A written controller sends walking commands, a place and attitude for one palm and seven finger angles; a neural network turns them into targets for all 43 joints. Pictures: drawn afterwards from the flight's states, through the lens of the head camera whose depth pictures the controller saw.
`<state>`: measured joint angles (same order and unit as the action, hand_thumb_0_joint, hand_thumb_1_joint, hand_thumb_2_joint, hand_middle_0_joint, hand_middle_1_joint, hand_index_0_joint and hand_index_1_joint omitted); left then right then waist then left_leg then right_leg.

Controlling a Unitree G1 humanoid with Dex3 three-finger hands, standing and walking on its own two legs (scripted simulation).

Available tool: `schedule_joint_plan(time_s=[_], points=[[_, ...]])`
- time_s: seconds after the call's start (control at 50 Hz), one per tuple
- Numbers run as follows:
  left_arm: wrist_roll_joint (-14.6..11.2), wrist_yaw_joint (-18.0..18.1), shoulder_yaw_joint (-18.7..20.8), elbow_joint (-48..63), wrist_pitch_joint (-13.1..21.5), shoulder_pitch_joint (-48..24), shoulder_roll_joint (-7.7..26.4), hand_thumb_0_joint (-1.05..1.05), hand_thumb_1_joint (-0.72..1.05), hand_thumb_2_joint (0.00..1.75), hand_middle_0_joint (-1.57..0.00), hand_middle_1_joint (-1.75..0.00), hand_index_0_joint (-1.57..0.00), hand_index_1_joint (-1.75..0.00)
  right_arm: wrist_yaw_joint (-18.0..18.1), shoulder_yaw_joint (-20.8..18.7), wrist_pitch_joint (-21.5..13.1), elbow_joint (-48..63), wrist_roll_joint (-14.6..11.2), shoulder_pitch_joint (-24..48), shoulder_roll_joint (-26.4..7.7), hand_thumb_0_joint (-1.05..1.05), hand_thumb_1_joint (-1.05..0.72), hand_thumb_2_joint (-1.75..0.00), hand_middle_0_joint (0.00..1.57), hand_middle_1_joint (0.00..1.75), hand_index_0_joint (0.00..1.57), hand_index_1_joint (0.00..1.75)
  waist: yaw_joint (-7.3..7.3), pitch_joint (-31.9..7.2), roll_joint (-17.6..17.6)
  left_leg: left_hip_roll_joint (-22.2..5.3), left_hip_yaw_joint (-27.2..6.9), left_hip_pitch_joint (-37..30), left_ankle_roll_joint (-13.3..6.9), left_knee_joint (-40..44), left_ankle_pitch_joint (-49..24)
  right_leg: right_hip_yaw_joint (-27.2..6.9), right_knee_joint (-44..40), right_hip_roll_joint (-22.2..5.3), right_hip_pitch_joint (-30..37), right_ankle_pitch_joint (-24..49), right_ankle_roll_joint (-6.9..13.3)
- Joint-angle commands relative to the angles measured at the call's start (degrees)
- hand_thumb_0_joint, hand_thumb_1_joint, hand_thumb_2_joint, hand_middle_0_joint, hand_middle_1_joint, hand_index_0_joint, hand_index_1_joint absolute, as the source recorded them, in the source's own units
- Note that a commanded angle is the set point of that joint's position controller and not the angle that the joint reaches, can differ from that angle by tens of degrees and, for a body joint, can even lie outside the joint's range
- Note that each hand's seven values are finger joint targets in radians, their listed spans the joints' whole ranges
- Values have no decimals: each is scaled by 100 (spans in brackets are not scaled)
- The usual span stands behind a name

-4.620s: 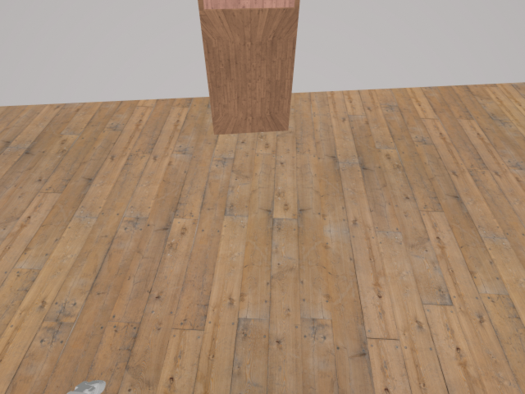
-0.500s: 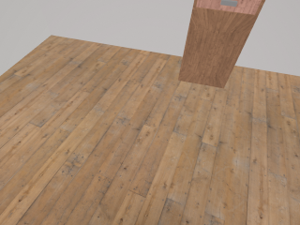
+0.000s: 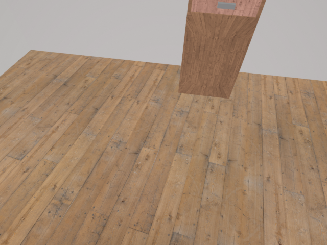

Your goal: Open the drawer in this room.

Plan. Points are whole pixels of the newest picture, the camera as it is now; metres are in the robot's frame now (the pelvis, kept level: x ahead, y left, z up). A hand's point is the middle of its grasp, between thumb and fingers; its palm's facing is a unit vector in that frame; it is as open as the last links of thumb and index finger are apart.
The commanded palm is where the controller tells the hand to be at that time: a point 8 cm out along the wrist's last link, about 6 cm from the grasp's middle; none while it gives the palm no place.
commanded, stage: turn or walk to find it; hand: left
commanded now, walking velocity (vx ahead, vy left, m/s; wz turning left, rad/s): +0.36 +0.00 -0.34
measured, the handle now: (226, 4) +1.47 -0.33 +0.03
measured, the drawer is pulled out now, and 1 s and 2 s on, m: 0.00 0.00 0.00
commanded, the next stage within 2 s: stand and wait in 0.42 s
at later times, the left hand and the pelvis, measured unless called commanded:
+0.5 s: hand (137, 184) +0.34 +0.10 -0.17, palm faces -0.15 -0.97 -0.21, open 7.3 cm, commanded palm none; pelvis +0.19 -0.06 -0.02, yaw -9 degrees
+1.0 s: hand (136, 181) +0.35 +0.11 -0.17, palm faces -0.10 -0.99 -0.13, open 7.3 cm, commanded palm none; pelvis +0.34 -0.05 +0.01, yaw -10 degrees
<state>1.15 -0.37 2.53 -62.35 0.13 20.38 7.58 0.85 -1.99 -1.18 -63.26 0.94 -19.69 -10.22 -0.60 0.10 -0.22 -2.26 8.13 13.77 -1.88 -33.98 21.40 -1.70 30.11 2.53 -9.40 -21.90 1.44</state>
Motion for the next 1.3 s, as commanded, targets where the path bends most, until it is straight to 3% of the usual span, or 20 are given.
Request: schedule_joint_plan(time_s=[0.0,0.02,0.04,0.08,0.1,0.18,0.28,0.34,0.36,0.38,0.4,0.42,0.48,0.52,0.58,0.72,0.82,0.88,0.96,1.28], points=[[-19,44,196,225,175,47,861,0,90,90,-20,-30,-20,-30,64,-70,-268,331,5,-145,-441,0,-90,-90,20,30,20,30,-151,390,163,-381,-350,-457,-1,391,-592,-1089,-233,-970,-720,1482,606],[-38,19,173,324,191,-222,734,0,90,90,-20,-30,-20,-30,111,-124,-318,137,31,-693,-647,0,-90,-90,20,30,20,30,-433,140,-582,-865,-1007,-1597,-263,945,-1360,-423,988,-496,-1493,2136,368],[-59,2,113,565,235,-711,496,0,90,90,-20,-30,-20,-30,166,-232,-348,-156,92,-1556,-980,0,-90,-90,20,30,20,30,-719,41,-1661,-1902,-2215,-2794,-730,1466,-2758,438,2675,-27,-2893,515,79],[-13,-9,143,726,246,-1397,634,0,90,90,-20,-30,-20,-30,203,-135,-331,-205,109,-1740,-744,0,-90,-90,20,30,20,30,-726,482,-544,-2517,-2216,-2596,-1074,1585,-3701,125,3903,-585,-3624,-597,58],[6,-43,126,725,206,-1488,518,0,90,90,-20,-30,-20,-30,194,-122,-338,-106,129,-1474,-697,0,-90,-90,20,30,20,30,-570,699,-139,-2392,-1884,-2212,-971,1694,-3443,100,3927,-753,-3549,-404,57],[45,-173,96,770,9,-1485,308,0,90,90,-20,-30,-20,-30,151,-73,-386,-25,88,-927,-563,0,-90,-90,20,30,20,30,-125,1124,-512,-1772,-551,-1323,-566,2327,-2412,454,3178,-924,-3215,489,-47],[10,-204,38,891,57,-1705,309,0,90,90,-20,-30,-20,-30,99,-112,-361,-105,51,-805,-698,0,-90,-90,20,30,20,30,0,1061,-573,-1423,362,-1184,-415,2156,-3993,1157,1139,-502,-1883,1222,111],[61,-132,136,549,134,-534,593,0,90,90,-20,-30,-20,-30,76,-203,-319,-88,17,-536,-973,0,-90,-90,20,30,20,30,532,215,-689,-1437,672,-1566,-258,601,-5737,1346,684,-146,-503,1166,349],[89,-96,195,324,171,199,792,0,90,90,-20,-30,-20,-30,49,-221,-305,-36,-3,-404,-989,0,-90,-90,20,30,20,30,866,-136,-619,-1246,787,-1106,-108,-431,-5417,1362,337,-79,506,1489,392],[114,-37,318,127,237,892,1261,0,90,90,-20,-30,-20,-30,-23,-194,-302,5,-48,-433,-764,0,-90,-90,20,30,20,30,1161,-563,-16,-993,750,-78,34,-1954,-3739,601,154,-750,1682,1669,581],[74,25,432,78,286,1116,1839,0,90,90,-20,-30,-20,-30,-29,-120,-317,155,-115,-749,-217,0,-90,-90,20,30,20,30,957,-1117,1335,-124,355,1410,236,-4014,726,-2097,-428,-2451,2558,1997,1317],[-75,42,461,164,274,881,2040,0,90,90,-20,-30,-20,-30,-17,-110,-278,329,-143,-422,-301,0,-90,-90,20,30,20,30,887,-1101,1322,-161,-391,1741,143,-4800,1117,-2853,-1214,-2886,2055,1891,1582],[-46,122,193,509,325,-512,1197,0,90,90,-20,-30,-20,-30,-3,-113,-167,367,-11,122,-257,0,-90,-90,20,30,20,30,246,209,111,-751,-830,1608,199,-4290,61,-1292,-1446,-2393,-205,2225,1129],[7,152,96,513,369,-788,981,0,90,90,-20,-30,-20,-30,5,-53,-5,193,26,-325,-72,0,-90,-90,20,30,20,30,-120,86,241,-731,-670,1008,325,-3404,12,-345,-1465,-2039,-846,2983,895],[11,155,72,488,332,-894,899,0,90,90,-20,-30,-20,-30,-10,10,89,186,-4,-467,127,0,-90,-90,20,30,20,30,-273,-75,534,-592,-418,585,446,-2153,-244,188,-1468,-1673,-1064,2991,837],[-54,147,4,185,216,-554,859,0,90,90,-20,-30,-20,-30,-16,71,-36,299,-13,350,-78,0,-90,-90,20,30,20,30,-52,77,562,-334,-309,-266,493,242,-1372,221,-1117,-1388,-680,2178,444],[-75,190,-106,-14,76,-8,459,0,90,90,-20,-30,-20,-30,71,34,-85,234,-5,547,-643,0,-90,-90,20,30,20,30,127,161,-1404,-1370,-1519,-166,-188,1619,-2302,695,-328,-677,-309,366,-280],[-52,182,-155,-183,93,211,486,0,90,90,-20,-30,-20,-30,105,47,-81,255,-41,744,-518,0,-90,-90,20,30,20,30,237,21,-722,-1075,-1165,-346,-157,1512,-2511,549,-699,-841,-82,899,-273],[-58,233,-182,-268,187,150,568,0,90,90,-20,-30,-20,-30,105,58,-121,65,-53,438,-418,0,-90,-90,20,30,20,30,39,-296,55,-771,-738,-961,68,1069,-3446,389,-987,-1060,65,2101,-196],[-81,327,-187,-285,58,245,584,0,90,90,-20,-30,-20,-30,123,137,-49,-238,-40,77,-362,0,-90,-90,20,30,20,30,112,373,72,-611,-675,-698,36,1397,-2905,433,-1137,-1099,257,1677,-148]])
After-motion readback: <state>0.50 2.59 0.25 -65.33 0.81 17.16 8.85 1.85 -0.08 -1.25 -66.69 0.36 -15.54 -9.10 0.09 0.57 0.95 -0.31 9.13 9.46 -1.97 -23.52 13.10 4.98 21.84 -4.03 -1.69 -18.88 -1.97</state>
